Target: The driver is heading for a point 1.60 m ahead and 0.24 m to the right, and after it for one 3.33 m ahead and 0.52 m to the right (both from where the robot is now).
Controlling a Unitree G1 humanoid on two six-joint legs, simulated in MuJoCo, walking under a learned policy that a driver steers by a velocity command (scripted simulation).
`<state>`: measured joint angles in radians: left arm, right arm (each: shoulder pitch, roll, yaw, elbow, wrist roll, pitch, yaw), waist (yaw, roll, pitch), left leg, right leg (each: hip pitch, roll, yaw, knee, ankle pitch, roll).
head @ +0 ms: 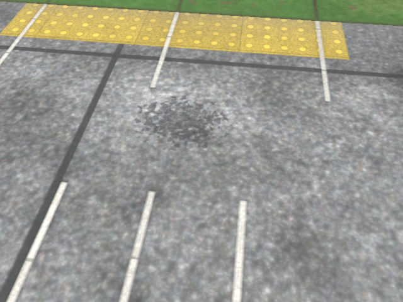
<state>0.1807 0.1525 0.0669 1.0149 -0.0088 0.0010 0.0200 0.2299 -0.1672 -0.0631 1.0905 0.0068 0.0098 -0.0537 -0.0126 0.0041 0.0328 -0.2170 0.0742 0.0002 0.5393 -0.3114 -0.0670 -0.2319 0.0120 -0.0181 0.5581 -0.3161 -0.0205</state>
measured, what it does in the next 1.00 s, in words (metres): stands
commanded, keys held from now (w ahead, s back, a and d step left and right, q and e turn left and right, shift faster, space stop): no key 1.00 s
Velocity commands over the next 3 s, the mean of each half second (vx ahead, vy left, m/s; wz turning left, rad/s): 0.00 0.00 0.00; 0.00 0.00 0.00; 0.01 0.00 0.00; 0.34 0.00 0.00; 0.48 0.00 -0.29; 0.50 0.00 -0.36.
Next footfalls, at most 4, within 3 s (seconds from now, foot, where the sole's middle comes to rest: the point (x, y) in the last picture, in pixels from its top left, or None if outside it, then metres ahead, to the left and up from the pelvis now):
1.76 left None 0.12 0.16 -0.77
2.28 right None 0.48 -0.04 -0.77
2.76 left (181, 226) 0.78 0.10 -0.77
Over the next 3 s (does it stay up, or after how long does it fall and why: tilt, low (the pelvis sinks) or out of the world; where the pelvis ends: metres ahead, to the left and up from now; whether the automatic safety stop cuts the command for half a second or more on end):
stays up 0.71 0.03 0.02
